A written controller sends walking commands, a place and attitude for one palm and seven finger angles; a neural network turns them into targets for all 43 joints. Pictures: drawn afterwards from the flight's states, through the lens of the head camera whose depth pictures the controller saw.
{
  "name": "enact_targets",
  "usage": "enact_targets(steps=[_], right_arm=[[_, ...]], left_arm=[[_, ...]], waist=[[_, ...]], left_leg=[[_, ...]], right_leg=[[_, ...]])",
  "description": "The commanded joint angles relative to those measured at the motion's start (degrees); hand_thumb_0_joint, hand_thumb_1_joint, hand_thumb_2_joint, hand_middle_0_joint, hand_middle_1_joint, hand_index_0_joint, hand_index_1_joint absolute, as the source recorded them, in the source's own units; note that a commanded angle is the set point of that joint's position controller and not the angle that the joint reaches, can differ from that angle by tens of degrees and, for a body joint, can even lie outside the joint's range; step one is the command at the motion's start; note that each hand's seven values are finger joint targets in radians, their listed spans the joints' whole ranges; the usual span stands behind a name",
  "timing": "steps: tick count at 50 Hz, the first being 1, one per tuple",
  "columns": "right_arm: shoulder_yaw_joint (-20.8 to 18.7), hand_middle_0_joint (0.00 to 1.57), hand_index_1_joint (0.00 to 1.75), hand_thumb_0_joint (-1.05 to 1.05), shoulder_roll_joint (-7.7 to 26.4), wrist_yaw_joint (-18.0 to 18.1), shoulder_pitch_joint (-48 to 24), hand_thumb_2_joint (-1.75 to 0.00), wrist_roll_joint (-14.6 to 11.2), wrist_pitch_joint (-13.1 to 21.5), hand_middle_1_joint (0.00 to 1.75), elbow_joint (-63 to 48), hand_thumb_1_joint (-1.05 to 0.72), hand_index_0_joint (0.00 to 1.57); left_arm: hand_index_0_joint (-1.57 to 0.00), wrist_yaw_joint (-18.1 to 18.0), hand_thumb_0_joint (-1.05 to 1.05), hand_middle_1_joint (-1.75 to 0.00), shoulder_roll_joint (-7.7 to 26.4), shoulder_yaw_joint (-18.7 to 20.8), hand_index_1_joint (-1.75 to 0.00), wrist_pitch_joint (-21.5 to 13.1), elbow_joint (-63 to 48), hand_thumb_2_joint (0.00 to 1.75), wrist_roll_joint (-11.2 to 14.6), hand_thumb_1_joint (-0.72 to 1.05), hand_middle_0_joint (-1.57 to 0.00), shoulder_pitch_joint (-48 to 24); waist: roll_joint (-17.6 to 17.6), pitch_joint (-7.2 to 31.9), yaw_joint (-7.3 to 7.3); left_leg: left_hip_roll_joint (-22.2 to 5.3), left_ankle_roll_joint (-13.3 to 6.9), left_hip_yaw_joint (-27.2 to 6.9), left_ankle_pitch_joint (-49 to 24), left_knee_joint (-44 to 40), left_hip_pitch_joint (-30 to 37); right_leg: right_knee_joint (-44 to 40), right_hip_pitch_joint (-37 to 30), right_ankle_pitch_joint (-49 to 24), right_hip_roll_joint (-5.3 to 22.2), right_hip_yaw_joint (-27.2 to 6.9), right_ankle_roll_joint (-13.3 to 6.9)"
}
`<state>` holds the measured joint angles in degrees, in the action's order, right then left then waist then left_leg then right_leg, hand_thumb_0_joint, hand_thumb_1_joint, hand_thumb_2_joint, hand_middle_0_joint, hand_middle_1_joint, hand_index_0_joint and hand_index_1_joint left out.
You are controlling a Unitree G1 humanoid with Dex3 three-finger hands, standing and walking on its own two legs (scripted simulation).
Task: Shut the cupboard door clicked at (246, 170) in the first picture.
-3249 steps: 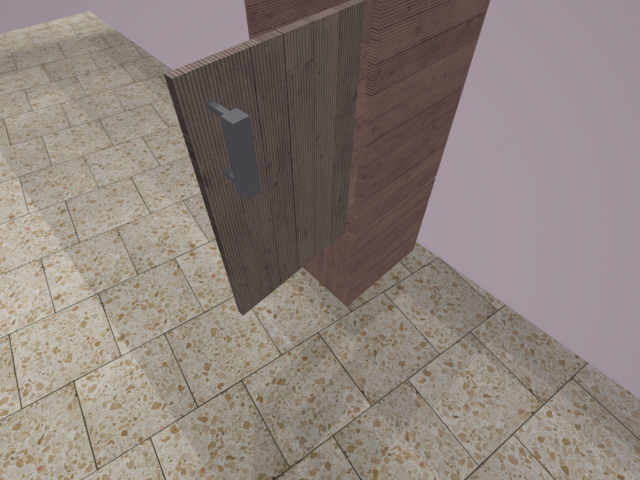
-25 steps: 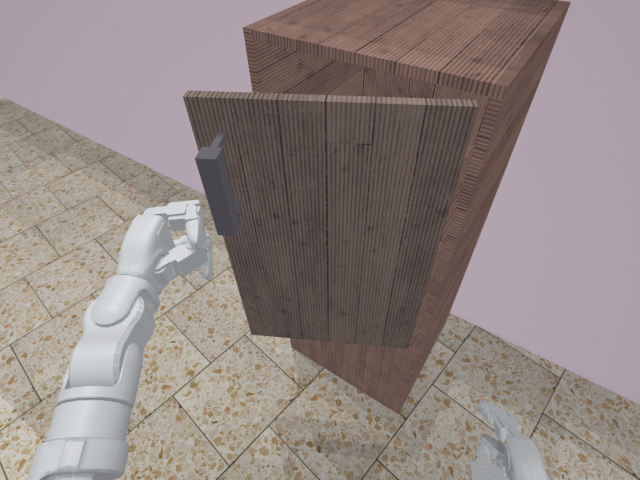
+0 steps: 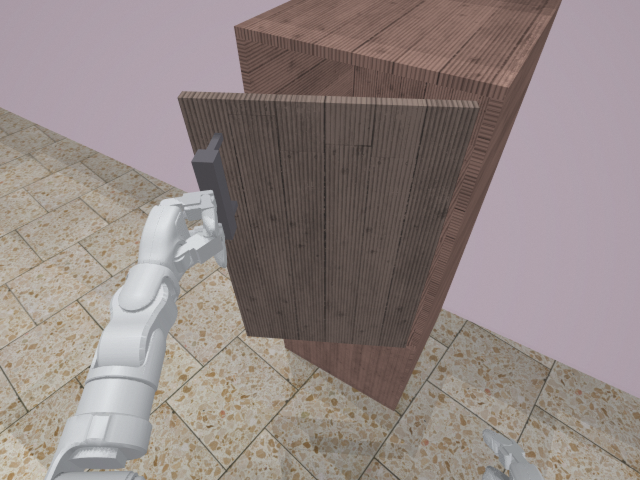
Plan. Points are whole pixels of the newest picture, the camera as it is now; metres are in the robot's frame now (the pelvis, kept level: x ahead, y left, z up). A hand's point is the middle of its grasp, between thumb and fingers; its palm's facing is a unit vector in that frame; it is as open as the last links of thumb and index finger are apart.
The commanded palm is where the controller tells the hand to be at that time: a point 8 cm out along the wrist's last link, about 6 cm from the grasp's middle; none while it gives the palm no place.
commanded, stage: bring the fist close to the handle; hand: left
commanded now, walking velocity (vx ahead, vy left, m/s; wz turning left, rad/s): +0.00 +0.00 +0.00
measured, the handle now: (221, 186) +0.46 +0.17 +0.14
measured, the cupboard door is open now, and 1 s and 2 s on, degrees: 27 15 4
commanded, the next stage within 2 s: push the door shut along its arc in 0.08 s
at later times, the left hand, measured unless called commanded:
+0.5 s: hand (227, 219) +0.39 +0.14 +0.14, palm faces -0.07 -1.00 -0.02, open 3.2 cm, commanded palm +0.38 +0.19 +0.14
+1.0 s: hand (253, 190) +0.45 +0.12 +0.14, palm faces -0.20 -0.98 -0.02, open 3.1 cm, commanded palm +0.45 +0.16 +0.14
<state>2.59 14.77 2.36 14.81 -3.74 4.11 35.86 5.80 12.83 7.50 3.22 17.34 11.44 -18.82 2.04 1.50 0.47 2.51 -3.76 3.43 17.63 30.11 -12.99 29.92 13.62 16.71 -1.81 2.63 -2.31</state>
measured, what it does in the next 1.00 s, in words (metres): stands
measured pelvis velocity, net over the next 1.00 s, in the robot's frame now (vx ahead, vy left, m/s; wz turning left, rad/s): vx -0.01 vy -0.01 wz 0.01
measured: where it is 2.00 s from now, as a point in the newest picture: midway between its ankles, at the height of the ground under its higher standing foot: outside the picture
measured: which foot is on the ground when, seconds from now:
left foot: down 0.00-1.00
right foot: down 0.00-1.00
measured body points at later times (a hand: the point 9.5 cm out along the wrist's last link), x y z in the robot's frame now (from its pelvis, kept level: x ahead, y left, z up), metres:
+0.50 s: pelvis -0.01 +0.00 +0.00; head -0.01 -0.01 +0.45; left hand +0.39 +0.20 +0.14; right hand +0.13 -0.24 -0.10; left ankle -0.02 +0.07 -0.73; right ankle -0.01 -0.09 -0.73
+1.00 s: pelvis -0.01 -0.01 -0.01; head +0.03 -0.02 +0.44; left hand +0.45 +0.17 +0.15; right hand +0.04 -0.28 -0.12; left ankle -0.02 +0.07 -0.73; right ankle -0.01 -0.09 -0.73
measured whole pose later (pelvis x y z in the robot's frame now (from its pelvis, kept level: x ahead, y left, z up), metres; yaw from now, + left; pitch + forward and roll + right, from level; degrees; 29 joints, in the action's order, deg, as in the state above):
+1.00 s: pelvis -0.01 -0.01 -0.01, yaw +1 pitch +6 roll +0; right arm 2.1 17.2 2.5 20.1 -3.0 5.8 40.0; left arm 17.8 21.0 10.0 -10.9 61.3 11.3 -50.9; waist 1.6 1.7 6.0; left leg 2.4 -3.4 2.7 17.7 34.9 -23.4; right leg 34.6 23.7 17.1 -1.7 3.7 -2.9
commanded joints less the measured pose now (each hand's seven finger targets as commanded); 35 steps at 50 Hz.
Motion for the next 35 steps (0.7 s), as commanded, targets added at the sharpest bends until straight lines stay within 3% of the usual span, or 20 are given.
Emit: enact_targets(steps=[1,4,6,7,10,11,14,16,17,18,21,23,25,26,28,31,33,35], right_arm=[[-2.3,0.20,0.30,0.00,6.7,1.2,-6.7,-0.90,-0.2,3.2,0.30,-9.2,-0.90,0.20],[-2.0,0.20,0.30,0.00,6.4,1.3,-6.7,-0.90,-0.2,3.3,0.30,-8.9,-0.90,0.20],[-2.0,0.20,0.30,0.00,6.8,1.5,-6.5,-0.90,-0.2,2.9,0.30,-8.3,-0.90,0.20],[-1.8,0.20,0.30,0.00,6.5,1.4,-7.1,-0.90,-0.3,2.9,0.30,-8.7,-0.90,0.20],[-1.9,0.20,0.30,0.00,6.4,1.3,-6.9,-0.90,-0.2,2.9,0.30,-8.7,-0.90,0.20],[-1.9,0.20,0.30,0.00,6.9,1.5,-6.6,-0.90,-0.1,2.6,0.30,-8.3,-0.90,0.20],[-1.4,0.20,0.30,0.00,6.9,1.9,-6.6,-0.90,-0.3,1.8,0.30,-7.4,-0.90,0.20],[-1.6,0.20,0.30,0.00,7.2,2.1,-6.2,-0.90,-0.1,1.6,0.30,-7.3,-0.90,0.20],[-1.3,0.20,0.30,0.00,6.9,2.0,-6.3,-0.90,0.0,1.8,0.30,-7.6,-0.90,0.20],[-1.4,0.20,0.30,0.00,6.9,2.0,-5.8,-0.90,0.0,1.9,0.30,-7.4,-0.90,0.20],[-1.8,0.20,0.30,0.00,7.6,1.8,-4.1,-0.90,0.1,1.9,0.30,-6.9,-0.90,0.20],[-1.6,0.20,0.30,0.00,7.5,1.7,-3.9,-0.90,-0.1,2.1,0.30,-6.7,-0.90,0.20],[-1.7,0.20,0.30,0.00,7.9,1.7,-3.0,-0.90,-0.2,2.3,0.30,-6.2,-0.90,0.20],[-2.0,0.20,0.30,0.00,8.3,1.8,-2.3,-0.90,-0.1,2.3,0.30,-5.9,-0.90,0.20],[-2.1,0.20,0.30,0.00,8.2,1.5,-1.8,-0.90,-0.1,3.0,0.30,-5.9,-0.90,0.20],[-2.6,0.20,0.30,0.00,9.1,1.5,0.5,-0.90,-0.1,3.2,0.30,-4.6,-0.90,0.20],[-2.7,0.20,0.30,0.00,9.1,1.4,1.0,-0.90,-0.1,3.7,0.30,-4.3,-0.90,0.20],[-2.8,0.20,0.30,0.00,9.5,1.3,2.3,-0.90,0.1,3.8,0.30,-3.5,-0.90,0.20]], left_arm=[[-1.30,-0.6,0.00,-1.50,9.5,2.9,-1.50,-4.0,-14.6,0.90,0.3,0.90,-1.30,-25.5],[-1.30,0.0,0.00,-1.50,6.5,0.8,-1.50,-3.7,-12.9,0.90,0.8,0.90,-1.30,-24.8],[-1.30,-0.1,0.00,-1.50,8.8,2.3,-1.50,-3.4,-10.2,0.90,0.6,0.90,-1.30,-25.1],[-1.30,0.1,0.00,-1.50,6.5,0.2,-1.50,-3.3,-10.7,0.90,0.8,0.90,-1.30,-26.5],[-1.30,-0.1,0.00,-1.50,5.7,-0.2,-1.50,-3.4,-10.2,0.90,0.6,0.90,-1.30,-26.8],[-1.30,-0.2,0.00,-1.50,8.4,1.5,-1.50,-3.3,-7.9,0.90,0.4,0.90,-1.30,-27.0],[-1.30,0.3,0.00,-1.50,9.5,1.3,-1.50,-3.5,-3.3,0.90,0.1,0.90,-1.30,-35.9],[-1.30,0.5,0.00,-1.50,12.0,2.8,-1.50,-4.8,-2.3,0.90,0.0,0.90,-1.30,-38.4],[-1.30,1.0,0.00,-1.50,10.9,2.1,-1.50,-5.4,-2.0,0.90,0.3,0.90,-1.30,-39.9],[-1.30,1.4,0.00,-1.50,11.1,2.7,-1.50,-6.0,-0.4,0.90,0.5,0.90,-1.30,-39.6],[-1.30,3.1,0.00,-1.50,12.8,3.7,-1.50,-7.7,4.7,0.90,0.7,0.90,-1.30,-40.3],[-1.30,4.5,0.00,-1.50,11.9,2.6,-1.50,-8.8,7.3,0.90,0.9,0.90,-1.30,-43.0],[-1.30,5.5,0.00,-1.50,13.1,3.0,-1.50,-10.0,10.3,0.90,1.0,0.90,-1.30,-45.7],[-1.30,5.8,0.00,-1.50,14.5,3.7,-1.50,-10.7,11.4,0.90,0.8,0.90,-1.30,-46.9],[-1.30,6.8,0.00,-1.50,12.0,1.6,-1.50,-11.9,11.9,0.90,1.0,0.90,-1.30,-49.3],[-1.30,8.1,0.00,-1.50,13.2,1.9,-1.50,-13.1,16.2,0.90,1.2,0.90,-1.30,-51.8],[-1.30,9.0,0.00,-1.50,11.7,0.9,-1.50,-14.0,17.1,0.90,1.6,0.90,-1.30,-53.8],[-1.30,9.3,0.00,-1.50,13.3,2.3,-1.50,-14.7,20.7,0.90,1.5,0.90,-1.30,-54.6]], waist=[[-0.9,13.6,0.13],[-1.4,13.7,0.40],[-2.6,11.9,0.44],[-0.7,11.5,0.66],[-1.2,13.3,0.43],[-2.8,12.1,0.72],[-4.2,9.6,2.50],[-1.8,12.1,1.89],[-0.5,13.5,1.89],[-1.6,14.9,1.74],[-3.0,15.8,1.96],[-2.9,14.6,2.73],[-1.8,13.8,3.18],[-3.0,14.4,3.43],[0.4,16.6,3.59],[-1.6,17.4,4.61],[-2.0,18.3,5.12],[-2.7,17.6,5.05]], left_leg=[[-3.2,2.0,-5.1,-18.4,-3.0,8.5],[-3.1,2.2,-5.6,-18.5,-3.1,8.9],[-3.2,2.1,-5.6,-16.2,-3.4,7.8],[-3.0,2.1,-5.8,-15.2,-3.7,7.7],[-3.0,2.4,-6.3,-16.1,-3.6,8.8],[-3.2,2.2,-6.2,-15.5,-3.4,8.1],[-2.9,1.8,-6.3,-10.9,-3.8,6.1],[-2.9,1.9,-6.4,-11.7,-3.8,7.2],[-2.6,1.8,-6.3,-12.9,-3.5,7.7],[-2.7,1.9,-6.4,-14.6,-3.2,8.0],[-2.7,1.7,-6.0,-15.9,-2.5,7.4],[-2.4,1.5,-5.8,-14.6,-2.3,6.2],[-2.3,1.4,-5.9,-12.5,-2.2,5.0],[-2.3,1.2,-6.0,-12.4,-2.0,5.1],[-2.2,1.4,-6.2,-14.5,-1.5,6.8],[-2.5,1.4,-6.5,-15.7,-0.7,7.2],[-2.3,1.2,-6.4,-16.4,-0.3,7.5],[-2.3,1.4,-6.5,-15.0,-0.4,5.9]], right_leg=[[-3.3,-1.5,-17.0,1.3,-1.3,0.4],[-3.2,-0.9,-17.1,1.2,-1.0,0.3],[-3.8,-0.5,-15.1,1.3,-1.0,0.3],[-3.7,0.2,-14.2,1.3,-1.0,0.2],[-3.4,0.2,-14.5,1.2,-0.7,0.1],[-3.8,0.2,-14.2,1.3,-0.9,0.2],[-4.5,2.4,-10.5,1.4,-1.3,0.3],[-4.3,1.4,-10.7,1.6,-1.7,0.0],[-3.9,1.0,-12.0,1.7,-1.8,-0.1],[-3.4,0.4,-13.6,1.6,-1.7,-0.2],[-3.1,-0.1,-15.3,1.6,-1.8,0.0],[-3.0,1.1,-15.0,1.5,-1.9,0.0],[-3.0,2.4,-13.2,1.5,-2.1,-0.1],[-2.9,2.0,-13.0,1.6,-2.2,0.0],[-2.1,3.1,-14.6,1.5,-2.1,-0.3],[-1.6,4.4,-15.1,1.2,-1.7,-0.1],[-1.3,4.9,-16.2,1.1,-1.9,0.0],[-1.0,5.3,-15.1,1.0,-1.8,0.0]])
